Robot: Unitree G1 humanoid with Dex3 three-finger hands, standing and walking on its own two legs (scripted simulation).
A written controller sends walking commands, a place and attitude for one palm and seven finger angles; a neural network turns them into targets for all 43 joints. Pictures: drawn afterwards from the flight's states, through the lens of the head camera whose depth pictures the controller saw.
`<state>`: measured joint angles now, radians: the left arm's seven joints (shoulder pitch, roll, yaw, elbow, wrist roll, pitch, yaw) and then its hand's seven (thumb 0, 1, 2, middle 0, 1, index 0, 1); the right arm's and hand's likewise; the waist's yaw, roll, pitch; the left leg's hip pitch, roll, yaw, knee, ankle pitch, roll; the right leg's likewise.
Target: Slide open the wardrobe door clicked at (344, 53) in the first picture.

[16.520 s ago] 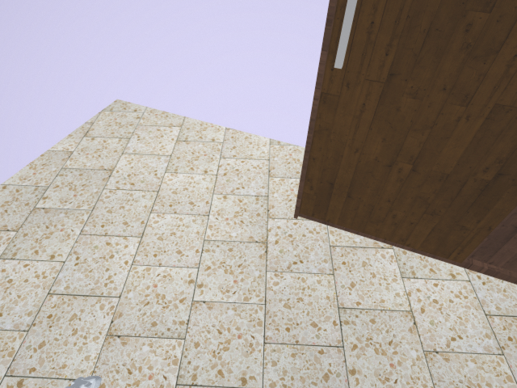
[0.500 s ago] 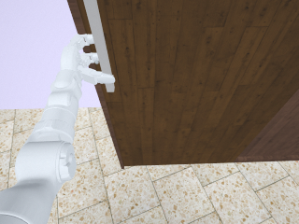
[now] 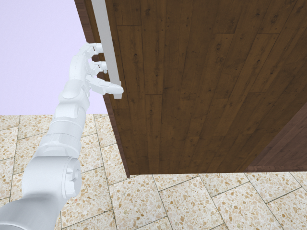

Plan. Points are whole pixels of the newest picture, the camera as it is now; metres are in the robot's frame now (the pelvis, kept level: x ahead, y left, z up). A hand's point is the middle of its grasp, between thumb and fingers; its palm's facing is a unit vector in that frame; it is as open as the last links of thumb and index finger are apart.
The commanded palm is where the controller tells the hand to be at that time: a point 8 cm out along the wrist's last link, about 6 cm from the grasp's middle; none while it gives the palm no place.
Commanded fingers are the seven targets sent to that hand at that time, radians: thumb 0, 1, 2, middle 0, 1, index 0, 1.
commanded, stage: slide the fingers in behind the handle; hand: left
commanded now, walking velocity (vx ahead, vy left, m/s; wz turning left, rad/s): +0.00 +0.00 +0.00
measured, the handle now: (111, 52) +0.52 +0.11 +0.20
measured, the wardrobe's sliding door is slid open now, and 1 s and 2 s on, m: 0.00 0.00 0.00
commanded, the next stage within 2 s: grip the handle and tug to test in 1.42 s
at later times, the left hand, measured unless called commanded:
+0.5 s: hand (115, 72) +0.47 +0.09 +0.18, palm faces -0.01 -1.00 +0.01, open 14.0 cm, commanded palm +0.44 +0.15 +0.18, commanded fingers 0.00 -0.50 0.30 -0.30 -1.20 -0.30 -1.20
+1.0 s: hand (118, 71) +0.46 +0.08 +0.18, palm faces +0.00 -1.00 +0.01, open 14.0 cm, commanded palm +0.43 +0.13 +0.18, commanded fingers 0.00 -0.50 0.30 -0.30 -1.20 -0.30 -1.20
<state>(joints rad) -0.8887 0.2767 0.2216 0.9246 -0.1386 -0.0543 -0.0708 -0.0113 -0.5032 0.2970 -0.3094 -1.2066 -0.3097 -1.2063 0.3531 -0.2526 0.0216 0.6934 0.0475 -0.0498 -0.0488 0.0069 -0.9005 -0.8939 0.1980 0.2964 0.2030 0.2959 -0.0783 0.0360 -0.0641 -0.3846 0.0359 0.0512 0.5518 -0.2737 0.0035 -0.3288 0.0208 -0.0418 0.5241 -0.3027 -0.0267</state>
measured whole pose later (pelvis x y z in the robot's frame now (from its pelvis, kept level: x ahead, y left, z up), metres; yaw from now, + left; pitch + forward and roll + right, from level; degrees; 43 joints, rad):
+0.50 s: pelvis +0.00 -0.01 +0.00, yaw +1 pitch +5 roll +0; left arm -0.90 0.21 0.18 0.91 -0.13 -0.02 -0.01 -0.01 -0.50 0.30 -0.30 -1.20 -0.30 -1.20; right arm 0.32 -0.24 0.03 0.70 0.04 -0.03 -0.05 0.01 -0.90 -0.89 0.20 0.30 0.20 0.30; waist -0.07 0.03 -0.06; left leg -0.36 0.03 0.04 0.53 -0.26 0.00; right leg -0.30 0.02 -0.05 0.52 -0.30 -0.03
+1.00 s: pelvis -0.01 -0.01 +0.00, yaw +1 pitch +5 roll +0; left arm -0.91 0.19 0.16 0.90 -0.14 -0.02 0.02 -0.01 -0.50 0.30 -0.28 -1.20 -0.29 -1.20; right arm 0.31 -0.25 0.02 0.72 0.04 -0.04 -0.05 0.01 -0.90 -0.89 0.20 0.30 0.20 0.30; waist -0.06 0.03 -0.05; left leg -0.34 0.03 0.03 0.51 -0.24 -0.01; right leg -0.29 0.02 -0.06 0.50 -0.29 -0.04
